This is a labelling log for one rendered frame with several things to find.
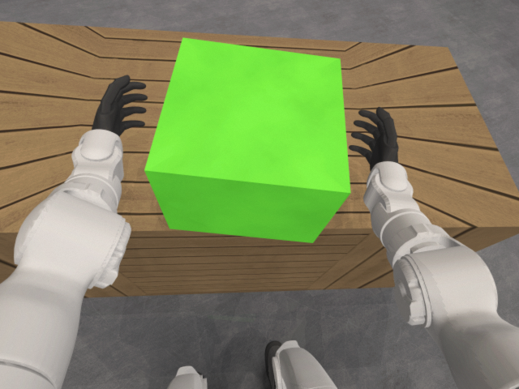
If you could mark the right robot hand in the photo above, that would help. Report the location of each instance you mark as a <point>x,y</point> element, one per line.
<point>384,145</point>

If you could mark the pedestal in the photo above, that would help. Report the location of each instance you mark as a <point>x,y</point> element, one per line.
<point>52,80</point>

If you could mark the robot right upper arm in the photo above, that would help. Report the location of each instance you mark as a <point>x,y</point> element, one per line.
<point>449,292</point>

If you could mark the robot right foot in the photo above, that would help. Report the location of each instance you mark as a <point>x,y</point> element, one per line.
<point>270,352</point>

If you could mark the left robot forearm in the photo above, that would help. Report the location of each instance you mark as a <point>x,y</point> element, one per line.
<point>96,178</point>

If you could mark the right robot forearm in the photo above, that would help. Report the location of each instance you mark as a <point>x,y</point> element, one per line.
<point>397,220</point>

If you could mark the carton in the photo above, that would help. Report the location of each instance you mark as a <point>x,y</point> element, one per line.
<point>251,142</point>

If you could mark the left robot hand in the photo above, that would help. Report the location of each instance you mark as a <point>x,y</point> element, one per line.
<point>110,112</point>

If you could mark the robot left shin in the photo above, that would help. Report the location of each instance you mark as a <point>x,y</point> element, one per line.
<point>186,370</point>

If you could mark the robot left upper arm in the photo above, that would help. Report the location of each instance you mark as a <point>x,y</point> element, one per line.
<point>77,245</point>

